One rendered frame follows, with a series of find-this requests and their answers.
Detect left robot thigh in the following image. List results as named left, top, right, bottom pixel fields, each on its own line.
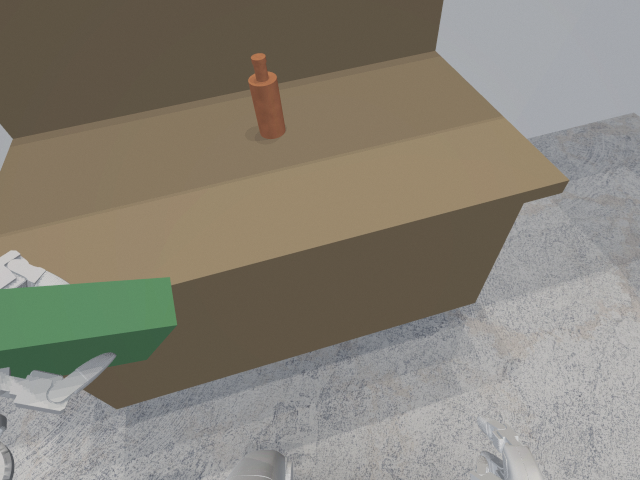
left=226, top=450, right=293, bottom=480

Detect robot left hand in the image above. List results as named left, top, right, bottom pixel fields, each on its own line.
left=0, top=250, right=117, bottom=414

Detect robot right hand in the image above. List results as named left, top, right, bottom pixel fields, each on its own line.
left=470, top=415, right=544, bottom=480

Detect table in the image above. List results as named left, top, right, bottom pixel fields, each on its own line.
left=0, top=0, right=569, bottom=409

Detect sponge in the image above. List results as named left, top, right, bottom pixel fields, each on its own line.
left=0, top=277, right=177, bottom=379

